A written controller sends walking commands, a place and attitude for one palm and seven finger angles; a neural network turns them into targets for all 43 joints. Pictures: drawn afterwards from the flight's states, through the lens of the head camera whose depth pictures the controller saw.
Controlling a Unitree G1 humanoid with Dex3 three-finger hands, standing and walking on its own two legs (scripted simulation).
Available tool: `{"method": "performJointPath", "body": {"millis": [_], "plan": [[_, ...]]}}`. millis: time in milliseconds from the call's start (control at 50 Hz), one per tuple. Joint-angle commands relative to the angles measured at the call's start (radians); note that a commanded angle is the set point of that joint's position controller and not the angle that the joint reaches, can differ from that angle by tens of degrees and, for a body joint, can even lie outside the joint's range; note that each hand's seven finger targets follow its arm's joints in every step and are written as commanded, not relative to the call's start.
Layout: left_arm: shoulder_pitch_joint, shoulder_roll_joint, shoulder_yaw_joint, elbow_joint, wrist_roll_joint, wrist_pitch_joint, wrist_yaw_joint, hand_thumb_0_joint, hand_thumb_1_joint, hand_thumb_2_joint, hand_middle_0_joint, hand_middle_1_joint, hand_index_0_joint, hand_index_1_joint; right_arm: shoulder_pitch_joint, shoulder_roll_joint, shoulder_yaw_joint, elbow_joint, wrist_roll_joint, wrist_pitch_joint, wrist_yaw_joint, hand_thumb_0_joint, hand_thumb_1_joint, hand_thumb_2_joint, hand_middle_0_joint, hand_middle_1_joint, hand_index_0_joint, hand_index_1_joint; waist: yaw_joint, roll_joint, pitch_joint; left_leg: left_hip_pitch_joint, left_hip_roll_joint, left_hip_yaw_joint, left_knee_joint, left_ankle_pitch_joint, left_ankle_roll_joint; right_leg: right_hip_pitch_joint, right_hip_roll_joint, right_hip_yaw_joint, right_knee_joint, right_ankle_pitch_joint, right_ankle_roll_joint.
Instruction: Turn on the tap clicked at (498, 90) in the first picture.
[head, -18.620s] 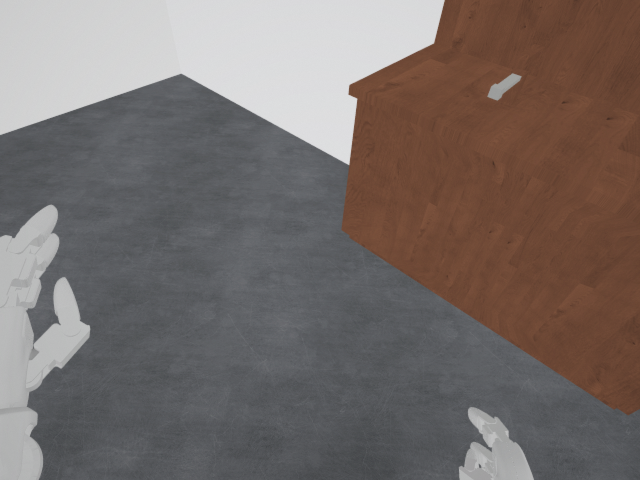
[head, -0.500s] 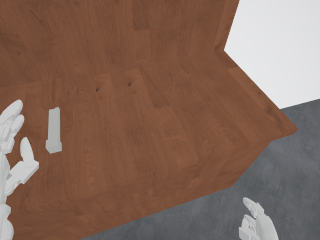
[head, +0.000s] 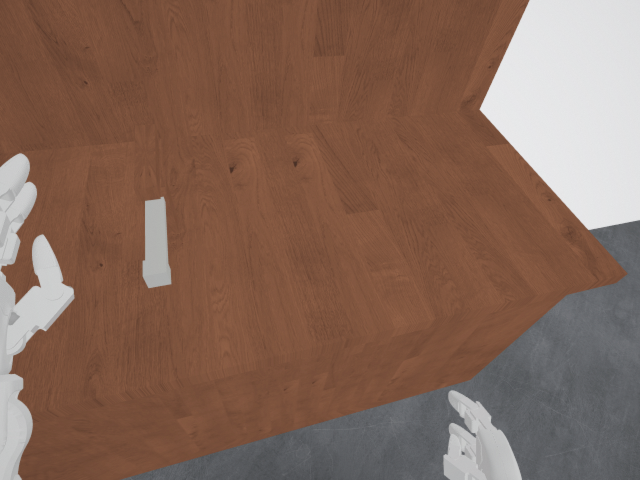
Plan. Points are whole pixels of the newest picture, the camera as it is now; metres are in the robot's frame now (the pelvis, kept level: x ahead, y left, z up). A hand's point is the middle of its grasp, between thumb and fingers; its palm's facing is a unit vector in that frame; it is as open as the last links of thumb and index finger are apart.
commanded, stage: come to a stop and stand still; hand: left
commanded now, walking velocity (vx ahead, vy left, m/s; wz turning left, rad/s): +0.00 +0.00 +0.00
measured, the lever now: (157, 272) +0.33 +0.25 +0.04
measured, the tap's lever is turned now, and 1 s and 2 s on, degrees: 0 0 0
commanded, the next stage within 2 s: look again from close up in 0.04 s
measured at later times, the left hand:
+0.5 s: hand (89, 302) +0.22 +0.24 +0.16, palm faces +0.39 -0.85 -0.36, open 7.4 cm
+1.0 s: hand (168, 308) +0.22 +0.17 +0.17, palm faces +0.33 -0.86 -0.39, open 7.4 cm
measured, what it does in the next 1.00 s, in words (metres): shifts its weight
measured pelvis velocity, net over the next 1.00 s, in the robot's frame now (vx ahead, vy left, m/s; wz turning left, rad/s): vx -0.01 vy -0.06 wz -0.02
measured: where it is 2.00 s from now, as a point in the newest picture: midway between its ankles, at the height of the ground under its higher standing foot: outside the picture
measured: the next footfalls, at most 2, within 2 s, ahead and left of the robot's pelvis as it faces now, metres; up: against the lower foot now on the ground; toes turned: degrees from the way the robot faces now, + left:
none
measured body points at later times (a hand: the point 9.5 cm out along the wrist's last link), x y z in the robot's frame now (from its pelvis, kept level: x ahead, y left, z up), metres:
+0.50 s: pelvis +0.00 -0.01 +0.00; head +0.02 +0.02 +0.45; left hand +0.19 +0.28 +0.18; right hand +0.17 -0.23 -0.07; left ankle +0.01 +0.07 -0.74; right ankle +0.04 -0.16 -0.74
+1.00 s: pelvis -0.01 -0.06 +0.00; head +0.03 -0.05 +0.45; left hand +0.20 +0.22 +0.19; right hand +0.17 -0.29 -0.07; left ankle +0.01 +0.07 -0.74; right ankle +0.04 -0.16 -0.74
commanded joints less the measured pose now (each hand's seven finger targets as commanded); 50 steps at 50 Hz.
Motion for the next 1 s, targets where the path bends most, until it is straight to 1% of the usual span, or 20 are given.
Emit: {"method": "performJointPath", "body": {"millis": [0, 60, 80, 160, 180, 260, 280, 360, 380, 440, 560, 580, 660, 680, 760, 780, 860, 880, 960, 980], "plan": [[-0.077, 0.135, 0.039, -0.202, 0.004, -0.058, 0.007, 0.0, 0.9, 0.9, -0.2, -0.3, -0.2, -0.3, -0.08, -0.155, -0.077, -0.158, -0.003, -0.045, -0.01, 0.0, -0.9, -0.9, 0.2, 0.3, 0.2, 0.3, -0.031, 0.128, -0.17, -0.062, 0.129, -0.107, -0.161, 0.142, -0.074, 0.143, 0.005, 0.007, -0.015, 0.141, -0.058], [-0.064, 0.169, 0.08, -0.214, 0.004, -0.054, 0.012, 0.0, 0.9, 0.9, -0.2, -0.3, -0.2, -0.3, -0.101, -0.151, -0.074, -0.167, 0.002, -0.032, -0.014, 0.0, -0.9, -0.9, 0.2, 0.3, 0.2, 0.3, -0.031, 0.123, -0.164, -0.058, 0.127, -0.104, -0.169, 0.146, -0.082, 0.14, 0.009, 0.004, -0.02, 0.138, -0.057], [-0.055, 0.14, 0.053, -0.199, 0.0, -0.055, 0.007, 0.0, 0.9, 0.9, -0.2, -0.3, -0.2, -0.3, -0.093, -0.151, -0.071, -0.168, -0.005, -0.024, -0.016, 0.0, -0.9, -0.9, 0.2, 0.3, 0.2, 0.3, -0.032, 0.128, -0.16, -0.071, 0.126, -0.104, -0.174, 0.134, -0.079, 0.142, 0.009, -0.003, -0.024, 0.132, -0.056], [-0.034, 0.195, 0.11, -0.27, -0.003, -0.059, 0.014, 0.0, 0.9, 0.9, -0.2, -0.3, -0.2, -0.3, -0.106, -0.148, -0.075, -0.186, 0.002, -0.018, -0.02, 0.0, -0.9, -0.9, 0.2, 0.3, 0.2, 0.3, -0.031, 0.138, -0.193, -0.051, 0.12, -0.099, -0.155, 0.178, -0.081, 0.175, 0.005, -0.002, -0.025, 0.182, -0.059], [-0.009, 0.164, 0.083, -0.24, -0.009, -0.059, 0.008, 0.0, 0.9, 0.9, -0.2, -0.3, -0.2, -0.3, -0.097, -0.151, -0.073, -0.185, -0.005, -0.012, -0.021, 0.0, -0.9, -0.9, 0.2, 0.3, 0.2, 0.3, -0.031, 0.12, -0.189, -0.057, 0.117, -0.101, -0.157, 0.17, -0.078, 0.17, 0.006, -0.004, -0.037, 0.175, -0.057], [-0.015, 0.184, 0.097, -0.274, -0.005, -0.057, 0.013, 0.0, 0.9, 0.9, -0.2, -0.3, -0.2, -0.3, -0.105, -0.155, -0.079, -0.188, 0.004, -0.015, -0.023, 0.0, -0.9, -0.9, 0.2, 0.3, 0.2, 0.3, -0.032, 0.167, -0.175, -0.062, 0.123, -0.1, -0.17, 0.15, -0.084, 0.168, 0.008, -0.005, -0.025, 0.158, -0.057], [-0.008, 0.153, 0.069, -0.243, -0.008, -0.058, 0.008, 0.0, 0.9, 0.9, -0.2, -0.3, -0.2, -0.3, -0.092, -0.158, -0.076, -0.183, -0.003, -0.01, -0.023, 0.0, -0.9, -0.9, 0.2, 0.3, 0.2, 0.3, -0.032, 0.152, -0.17, -0.076, 0.12, -0.104, -0.176, 0.133, -0.078, 0.166, 0.011, -0.007, -0.032, 0.148, -0.056], [-0.006, 0.175, 0.09, -0.253, -0.004, -0.052, 0.016, 0.0, 0.9, 0.9, -0.2, -0.3, -0.2, -0.3, -0.1, -0.157, -0.082, -0.183, 0.006, -0.013, -0.027, 0.0, -0.9, -0.9, 0.2, 0.3, 0.2, 0.3, -0.033, 0.126, -0.182, -0.043, 0.121, -0.1, -0.164, 0.138, -0.079, 0.158, 0.004, 0.003, -0.04, 0.161, -0.056], [0.001, 0.144, 0.059, -0.226, -0.007, -0.051, 0.01, 0.0, 0.9, 0.9, -0.2, -0.3, -0.2, -0.3, -0.086, -0.162, -0.08, -0.177, -0.002, -0.007, -0.027, 0.0, -0.9, -0.9, 0.2, 0.3, 0.2, 0.3, -0.033, 0.108, -0.177, -0.053, 0.115, -0.098, -0.166, 0.128, -0.075, 0.154, 0.008, -0.001, -0.049, 0.152, -0.054], [0.0, 0.157, 0.068, -0.222, -0.006, -0.046, 0.011, 0.0, 0.9, 0.9, -0.2, -0.3, -0.2, -0.3, -0.084, -0.163, -0.087, -0.18, 0.001, -0.009, -0.029, 0.0, -0.9, -0.9, 0.2, 0.3, 0.2, 0.3, -0.032, 0.086, -0.172, -0.052, 0.12, -0.097, -0.162, 0.096, -0.069, 0.15, -0.002, 0.016, -0.055, 0.143, -0.056], [-0.027, 0.185, 0.095, -0.24, -0.012, -0.032, 0.012, 0.0, 0.9, 0.9, -0.2, -0.3, -0.2, -0.3, -0.11, -0.152, -0.084, -0.183, 0.01, -0.002, -0.029, 0.0, -0.9, -0.9, 0.2, 0.3, 0.2, 0.3, -0.034, 0.105, -0.161, -0.053, 0.139, -0.108, -0.189, 0.077, -0.072, 0.133, 0.022, 0.006, -0.05, 0.099, -0.047], [-0.026, 0.153, 0.066, -0.223, -0.017, -0.032, 0.005, 0.0, 0.9, 0.9, -0.2, -0.3, -0.2, -0.3, -0.098, -0.155, -0.083, -0.18, 0.003, 0.003, -0.027, 0.0, -0.9, -0.9, 0.2, 0.3, 0.2, 0.3, -0.035, 0.101, -0.161, -0.058, 0.141, -0.109, -0.194, 0.073, -0.07, 0.128, 0.029, 0.0, -0.05, 0.092, -0.046], [-0.017, 0.186, 0.098, -0.257, -0.022, -0.022, 0.006, 0.0, 0.9, 0.9, -0.2, -0.3, -0.2, -0.3, -0.108, -0.148, -0.09, -0.193, 0.013, 0.004, -0.018, 0.0, -0.9, -0.9, 0.2, 0.3, 0.2, 0.3, -0.034, 0.131, -0.171, -0.041, 0.163, -0.1, -0.171, 0.115, -0.068, 0.121, 0.026, 0.0, -0.029, 0.113, -0.045], [-0.007, 0.156, 0.072, -0.238, -0.027, -0.019, 0.0, 0.0, 0.9, 0.9, -0.2, -0.3, -0.2, -0.3, -0.096, -0.149, -0.088, -0.192, 0.006, 0.008, -0.016, 0.0, -0.9, -0.9, 0.2, 0.3, 0.2, 0.3, -0.035, 0.125, -0.17, -0.056, 0.161, -0.096, -0.17, 0.102, -0.065, 0.119, 0.029, -0.002, -0.032, 0.105, -0.044], [-0.002, 0.191, 0.105, -0.283, -0.029, -0.013, 0.001, 0.0, 0.9, 0.9, -0.2, -0.3, -0.2, -0.3, -0.105, -0.148, -0.095, -0.202, 0.014, 0.008, -0.012, 0.0, -0.9, -0.9, 0.2, 0.3, 0.2, 0.3, -0.035, 0.145, -0.173, -0.047, 0.173, -0.095, -0.149, 0.109, -0.062, 0.101, 0.028, 0.006, -0.02, 0.111, -0.049], [0.013, 0.168, 0.084, -0.26, -0.034, -0.011, -0.005, 0.0, 0.9, 0.9, -0.2, -0.3, -0.2, -0.3, -0.093, -0.152, -0.095, -0.2, 0.006, 0.01, -0.012, 0.0, -0.9, -0.9, 0.2, 0.3, 0.2, 0.3, -0.037, 0.13, -0.173, -0.056, 0.172, -0.093, -0.144, 0.104, -0.059, 0.095, 0.031, 0.006, -0.024, 0.108, -0.048], [0.039, 0.208, 0.126, -0.295, -0.039, -0.003, -0.005, 0.0, 0.9, 0.9, -0.2, -0.3, -0.2, -0.3, -0.1, -0.152, -0.103, -0.208, 0.01, 0.009, -0.016, 0.0, -0.9, -0.9, 0.2, 0.3, 0.2, 0.3, -0.035, 0.125, -0.195, -0.019, 0.182, -0.084, -0.101, 0.137, -0.056, 0.07, 0.021, 0.022, -0.025, 0.136, -0.054], [0.045, 0.17, 0.091, -0.263, -0.046, 0.001, -0.012, 0.0, 0.9, 0.9, -0.2, -0.3, -0.2, -0.3, -0.087, -0.154, -0.1, -0.204, 0.003, 0.012, -0.017, 0.0, -0.9, -0.9, 0.2, 0.3, 0.2, 0.3, -0.04, 0.101, -0.185, -0.041, 0.173, -0.079, -0.097, 0.11, -0.056, 0.067, 0.023, 0.023, -0.034, 0.123, -0.053], [0.045, 0.21, 0.126, -0.288, -0.05, 0.01, -0.009, 0.0, 0.9, 0.9, -0.2, -0.3, -0.2, -0.3, -0.096, -0.156, -0.107, -0.204, 0.008, 0.012, -0.025, 0.0, -0.9, -0.9, 0.2, 0.3, 0.2, 0.3, -0.042, 0.094, -0.179, -0.02, 0.161, -0.064, -0.064, 0.053, -0.057, 0.018, 0.006, 0.069, -0.062, 0.092, -0.067], [0.053, 0.177, 0.096, -0.268, -0.054, 0.013, -0.014, 0.0, 0.9, 0.9, -0.2, -0.3, -0.2, -0.3, -0.084, -0.156, -0.106, -0.202, 0.001, 0.015, -0.026, 0.0, -0.9, -0.9, 0.2, 0.3, 0.2, 0.3, -0.046, 0.08, -0.182, -0.029, 0.15, -0.054, -0.05, 0.032, -0.055, 0.01, 0.005, 0.072, -0.07, 0.07, -0.067]]}}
